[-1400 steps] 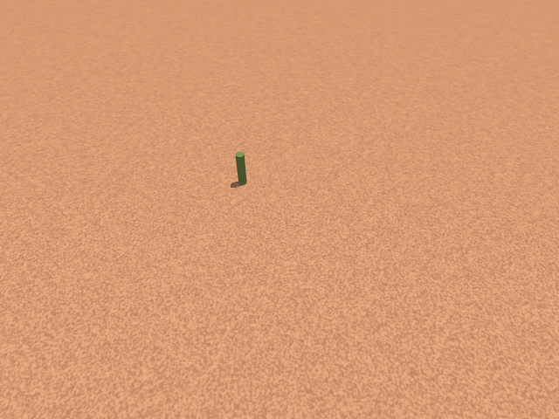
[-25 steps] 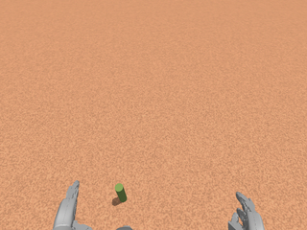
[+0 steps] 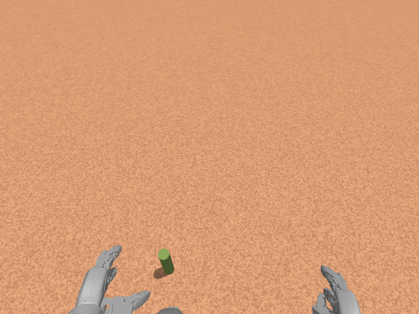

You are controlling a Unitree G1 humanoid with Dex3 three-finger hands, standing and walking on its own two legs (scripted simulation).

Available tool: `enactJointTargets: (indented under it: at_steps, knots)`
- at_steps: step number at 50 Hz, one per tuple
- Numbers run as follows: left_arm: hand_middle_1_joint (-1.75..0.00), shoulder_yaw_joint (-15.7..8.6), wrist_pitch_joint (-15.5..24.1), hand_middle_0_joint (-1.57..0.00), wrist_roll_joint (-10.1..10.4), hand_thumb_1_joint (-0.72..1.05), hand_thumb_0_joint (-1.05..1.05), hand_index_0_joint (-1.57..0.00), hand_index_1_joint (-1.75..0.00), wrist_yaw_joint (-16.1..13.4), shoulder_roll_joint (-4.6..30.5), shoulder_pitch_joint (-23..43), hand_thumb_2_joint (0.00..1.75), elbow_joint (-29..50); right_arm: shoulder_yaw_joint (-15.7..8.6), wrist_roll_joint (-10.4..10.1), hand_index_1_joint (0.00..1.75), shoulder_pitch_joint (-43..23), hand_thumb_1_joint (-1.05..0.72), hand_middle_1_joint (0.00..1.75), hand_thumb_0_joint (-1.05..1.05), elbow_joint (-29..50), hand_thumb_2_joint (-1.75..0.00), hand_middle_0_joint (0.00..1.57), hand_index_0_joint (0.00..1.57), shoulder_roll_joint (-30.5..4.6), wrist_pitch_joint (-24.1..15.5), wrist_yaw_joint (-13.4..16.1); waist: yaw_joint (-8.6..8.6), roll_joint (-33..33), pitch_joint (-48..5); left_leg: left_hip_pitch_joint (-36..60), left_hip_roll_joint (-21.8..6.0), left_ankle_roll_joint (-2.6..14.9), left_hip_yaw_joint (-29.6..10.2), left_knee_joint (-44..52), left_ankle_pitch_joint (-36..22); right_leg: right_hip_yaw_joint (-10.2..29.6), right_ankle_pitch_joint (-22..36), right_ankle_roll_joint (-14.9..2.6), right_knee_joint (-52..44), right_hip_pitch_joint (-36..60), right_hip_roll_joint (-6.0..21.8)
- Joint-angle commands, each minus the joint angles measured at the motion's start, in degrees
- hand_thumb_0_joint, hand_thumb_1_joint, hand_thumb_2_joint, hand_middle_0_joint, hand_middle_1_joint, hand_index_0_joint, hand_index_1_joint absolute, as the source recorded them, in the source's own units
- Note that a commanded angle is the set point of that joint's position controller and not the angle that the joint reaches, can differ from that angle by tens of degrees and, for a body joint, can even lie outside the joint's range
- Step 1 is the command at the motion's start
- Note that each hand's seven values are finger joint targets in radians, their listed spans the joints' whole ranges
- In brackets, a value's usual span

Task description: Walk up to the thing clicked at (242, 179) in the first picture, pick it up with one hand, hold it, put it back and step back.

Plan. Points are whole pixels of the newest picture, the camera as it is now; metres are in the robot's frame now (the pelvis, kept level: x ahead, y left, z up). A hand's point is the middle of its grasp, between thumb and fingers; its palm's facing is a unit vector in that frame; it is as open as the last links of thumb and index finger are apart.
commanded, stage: stand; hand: left
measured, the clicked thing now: (166, 262) +0.41 +0.21 -0.63
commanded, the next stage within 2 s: none
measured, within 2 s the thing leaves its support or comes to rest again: neither
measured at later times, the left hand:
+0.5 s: hand out of the picture +0.03 +0.26 -0.11, palm faces +0.00 -0.94 -0.34, open 7.4 cm
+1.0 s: hand out of the picture +0.04 +0.26 -0.11, palm faces +0.00 -0.94 -0.35, open 7.4 cm
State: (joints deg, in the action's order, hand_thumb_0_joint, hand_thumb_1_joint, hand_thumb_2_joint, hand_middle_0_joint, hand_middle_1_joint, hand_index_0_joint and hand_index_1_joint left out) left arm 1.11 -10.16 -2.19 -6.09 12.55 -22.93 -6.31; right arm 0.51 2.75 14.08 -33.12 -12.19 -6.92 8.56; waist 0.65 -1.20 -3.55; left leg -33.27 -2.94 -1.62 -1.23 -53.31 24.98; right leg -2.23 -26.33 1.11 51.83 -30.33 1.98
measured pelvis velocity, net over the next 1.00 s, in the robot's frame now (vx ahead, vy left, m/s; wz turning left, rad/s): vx -0.01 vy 0.00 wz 0.02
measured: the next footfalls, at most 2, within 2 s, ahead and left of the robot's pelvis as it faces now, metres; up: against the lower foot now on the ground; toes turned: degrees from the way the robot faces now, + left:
none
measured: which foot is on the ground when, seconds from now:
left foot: down 0.00-1.00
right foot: down 0.00-1.00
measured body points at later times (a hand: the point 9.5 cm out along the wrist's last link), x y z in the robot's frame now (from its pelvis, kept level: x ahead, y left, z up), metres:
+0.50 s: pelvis -0.01 +0.01 +0.04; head -0.01 +0.01 +0.49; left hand +0.03 +0.31 -0.09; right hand +0.07 -0.27 -0.09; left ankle +0.02 +0.14 -0.69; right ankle +0.00 -0.13 -0.69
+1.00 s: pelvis -0.01 +0.00 +0.05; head +0.00 +0.00 +0.50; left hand +0.04 +0.30 -0.08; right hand +0.06 -0.29 -0.09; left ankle +0.02 +0.14 -0.69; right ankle +0.00 -0.13 -0.69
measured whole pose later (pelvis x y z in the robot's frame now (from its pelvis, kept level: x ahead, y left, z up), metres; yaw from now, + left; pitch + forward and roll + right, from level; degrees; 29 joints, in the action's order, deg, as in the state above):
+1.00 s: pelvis -0.01 +0.00 +0.05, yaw +1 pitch -3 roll +0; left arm -0.1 0.2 -1.5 -0.6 18.9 -8.6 -65.9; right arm -1.0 1.2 8.5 -65.2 -18.9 0.3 0.2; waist -0.4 -0.9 3.4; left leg -9.6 -1.2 -1.0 -0.6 -22.3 9.4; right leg -3.0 -11.4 1.9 21.8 -6.9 3.1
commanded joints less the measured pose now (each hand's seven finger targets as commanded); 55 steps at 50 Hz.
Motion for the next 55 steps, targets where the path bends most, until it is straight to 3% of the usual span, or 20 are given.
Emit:
enactJointTargets:
  at_steps: [1, 3, 10, 11, 13, 14, 20, 22, 25, 30, 33, 43, 55]
  knots:
    - [-0.30, -5.9, 10.2, -0.20, -2.6, 0.84, 0.00, -0.20, -0.30, 3.3, 14.8, 5.6, 0.90, -13.2, -5.2, 2.0, 0.30, -5.0, -0.90, 0.30, 0.00, -3.1, -0.90, 0.20, 0.20, -13.7, 3.2, -4.9, -0.79, 5.2, -2.6, 8.5, 1.1, 5.28, -1.0, 9.3, -12.4, 8.3, 13.3, -6.25, -14.0, 7.8, 4.5]
    - [-0.30, -5.6, 11.0, -0.20, -1.6, 0.90, 0.00, -0.20, -0.30, 4.1, 14.5, 9.2, 0.90, -17.1, -4.8, 0.6, 0.30, -4.1, -0.90, 0.30, 0.00, -5.1, -0.90, 0.20, 0.20, -13.2, 3.3, -6.7, -0.75, 3.5, -1.4, 9.9, 1.3, 5.02, -1.2, 12.3, -9.4, 7.7, 10.1, -5.29, -15.0, 7.1, 4.5]
    - [-0.30, -5.0, 12.2, -0.20, -0.3, 0.90, 0.00, -0.20, -0.30, 4.1, 14.5, 10.9, 0.90, -31.6, -5.3, 0.3, 0.30, -6.1, -0.90, 0.30, 0.00, -11.7, -0.90, 0.20, 0.20, -14.7, 4.1, -7.8, -1.87, -2.2, -0.1, 13.5, -1.3, 4.98, -4.7, 20.4, -15.4, 3.1, 14.8, -2.68, -16.8, 12.9, 2.9]
    - [-0.30, -5.0, 12.1, -0.20, -0.2, 0.90, 0.00, -0.20, -0.30, 4.1, 14.6, 11.6, 0.90, -33.1, -5.2, 0.2, 0.30, -6.5, -0.90, 0.30, 0.00, -12.4, -0.90, 0.20, 0.20, -14.9, 4.4, -7.8, -1.79, -2.5, 1.5, 12.6, -1.8, 4.98, -5.6, 23.1, -12.1, 2.6, 12.3, -2.52, -17.6, 13.4, 2.5]
    - [-0.30, -4.9, 12.2, -0.20, -0.2, 0.90, 0.00, -0.20, -0.30, 4.0, 14.9, 11.2, 0.90, -36.5, -5.1, 0.0, 0.30, -6.4, -0.90, 0.30, 0.00, -14.3, -0.90, 0.20, 0.20, -15.2, 4.6, -7.7, -1.93, -1.3, 0.8, 15.0, -1.9, 4.75, -5.4, 23.5, -15.7, 2.9, 14.9, -2.59, -19.7, 15.6, 3.1]
    - [-0.30, -4.7, 12.1, -0.20, -0.1, 0.90, 0.00, -0.20, -0.30, 4.1, 15.0, 11.6, 0.90, -38.0, -5.0, -0.1, 0.30, -6.1, -0.90, 0.30, 0.00, -15.2, -0.90, 0.20, 0.20, -15.6, 4.8, -7.6, -1.62, -1.2, 2.0, 14.7, -1.9, 4.48, -5.5, 25.2, -13.7, 2.9, 14.2, -2.46, -20.8, 16.1, 3.0]
    - [-0.30, -4.1, 12.1, -0.20, 0.3, 0.90, 0.00, -0.20, -0.30, 4.0, 16.6, 11.8, 0.90, -45.6, -4.4, -0.9, 0.30, -5.9, -0.90, 0.30, 0.00, -20.4, -0.90, 0.20, 0.20, -16.3, 5.4, -7.4, -1.25, 0.7, 2.6, 20.8, -2.0, 3.63, -4.5, 28.1, -17.2, 4.1, 17.0, -2.30, -27.5, 19.2, 4.8]
    - [-0.30, -3.8, 11.8, -0.20, 0.5, 0.90, 0.00, -0.20, -0.30, 4.1, 16.7, 12.9, 0.90, -47.3, -4.1, -1.0, 0.30, -5.6, -0.90, 0.30, 0.00, -21.9, -0.90, 0.20, 0.20, -16.9, 5.7, -7.5, -0.75, -0.4, 5.0, 19.7, -2.2, 3.33, -5.1, 31.7, -12.4, 3.8, 14.0, -1.86, -29.0, 19.6, 4.4]
    - [-0.30, -3.6, 11.5, -0.20, 0.5, 0.90, 0.00, -0.20, -0.30, 4.2, 17.1, 12.4, 0.90, -50.2, -4.1, -1.1, 0.30, -7.2, -0.90, 0.30, 0.00, -23.4, -0.90, 0.20, 0.20, -17.4, 5.9, -7.5, -1.37, -0.9, 5.9, 20.0, -3.0, 3.27, -6.3, 34.5, -8.4, 3.3, 12.6, -1.72, -30.1, 20.3, 4.2]
    - [-0.30, -3.4, 11.8, -0.20, 0.5, 0.90, 0.00, -0.20, -0.30, 4.4, 17.7, 12.9, 0.90, -53.4, -3.8, -1.4, 0.30, -7.0, -0.90, 0.30, 0.00, -25.8, -0.90, 0.20, 0.20, -17.1, 6.0, -7.6, -1.11, 0.5, 6.1, 21.5, -2.9, 2.84, -5.7, 35.5, -9.8, 3.9, 12.4, -1.62, -32.7, 21.1, 5.0]
    - [-0.30, -3.3, 11.7, -0.20, 0.5, 0.90, 0.00, -0.20, -0.30, 4.4, 17.7, 13.5, 0.90, -54.6, -3.7, -1.4, 0.30, -7.2, -0.90, 0.30, 0.00, -26.6, -0.90, 0.20, 0.20, -17.2, 6.2, -7.7, -1.08, 0.5, 7.5, 20.6, -2.6, 2.64, -5.6, 36.3, -7.7, 3.8, 10.8, -1.28, -33.9, 20.7, 4.7]
    - [-0.30, -3.5, 11.8, -0.20, 0.6, 0.90, 0.00, -0.20, -0.30, 4.5, 18.6, 15.7, 0.90, -56.2, -3.4, -1.5, 0.30, -7.7, -0.90, 0.30, 0.00, -28.1, -0.90, 0.20, 0.20, -17.0, 6.4, -7.8, -0.96, 2.0, 6.6, 22.2, -2.7, 2.56, -4.8, 35.7, -11.3, 4.7, 10.3, -1.27, -35.9, 20.8, 5.7]
    - [-0.30, -3.6, 11.9, -0.20, 0.9, 0.90, 0.00, -0.20, -0.30, 4.7, 18.5, 17.1, 0.90, -57.1, -2.9, -1.8, 0.30, -8.5, -0.90, 0.30, 0.00, -29.1, -0.90, 0.20, 0.20, -17.9, 6.0, -7.8, -1.21, 0.9, 4.2, 24.3, -3.5, 2.52, -4.4, 36.0, -18.7, 4.0, 17.7, -1.15, -35.7, 23.8, 6.0]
